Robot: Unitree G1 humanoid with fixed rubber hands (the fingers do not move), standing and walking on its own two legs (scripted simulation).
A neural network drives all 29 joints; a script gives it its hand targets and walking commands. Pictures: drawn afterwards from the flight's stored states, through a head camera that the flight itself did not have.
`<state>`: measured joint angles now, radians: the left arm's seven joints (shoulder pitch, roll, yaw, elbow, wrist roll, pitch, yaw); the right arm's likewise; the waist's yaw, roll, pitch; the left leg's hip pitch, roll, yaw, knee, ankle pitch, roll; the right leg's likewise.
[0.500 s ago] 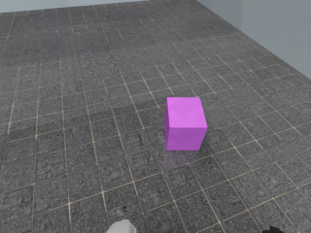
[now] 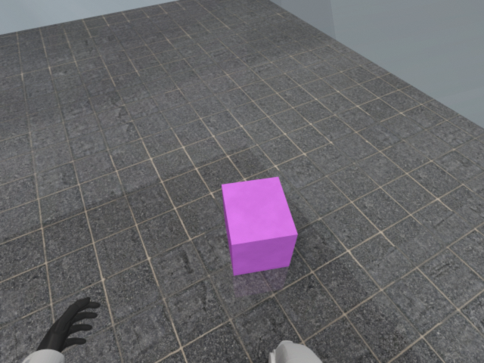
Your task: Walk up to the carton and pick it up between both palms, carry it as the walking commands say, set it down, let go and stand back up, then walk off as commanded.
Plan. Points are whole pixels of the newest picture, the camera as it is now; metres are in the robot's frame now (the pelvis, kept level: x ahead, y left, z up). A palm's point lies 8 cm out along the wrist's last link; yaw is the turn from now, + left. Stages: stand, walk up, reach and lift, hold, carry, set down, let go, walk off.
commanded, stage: walk up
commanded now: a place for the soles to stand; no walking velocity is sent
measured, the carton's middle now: (255, 226) +0.72 -0.08 -0.61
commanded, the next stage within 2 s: none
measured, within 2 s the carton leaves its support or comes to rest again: neither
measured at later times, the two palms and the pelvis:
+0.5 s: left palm (35, 351) +0.17 +0.35 -0.09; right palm (370, 246) +0.33 -0.26 -0.07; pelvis +0.17 +0.04 +0.00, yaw +4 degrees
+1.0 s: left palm (66, 245) +0.36 +0.35 -0.06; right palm (366, 246) +0.34 -0.26 -0.08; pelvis +0.24 +0.04 +0.03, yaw +2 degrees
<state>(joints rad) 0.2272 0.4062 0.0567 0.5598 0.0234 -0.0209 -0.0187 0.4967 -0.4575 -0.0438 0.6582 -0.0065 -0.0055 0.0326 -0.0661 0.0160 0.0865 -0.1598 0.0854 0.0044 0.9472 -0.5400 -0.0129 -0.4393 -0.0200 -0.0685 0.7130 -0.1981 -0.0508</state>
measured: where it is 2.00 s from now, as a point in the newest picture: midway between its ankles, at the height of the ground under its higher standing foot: outside the picture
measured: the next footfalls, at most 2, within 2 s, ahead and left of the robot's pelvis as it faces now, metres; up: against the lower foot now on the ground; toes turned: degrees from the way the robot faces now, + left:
left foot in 0.42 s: +0.31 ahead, +0.16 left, +0.00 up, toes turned +5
right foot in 0.64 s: +0.24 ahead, -0.10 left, +0.00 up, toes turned +1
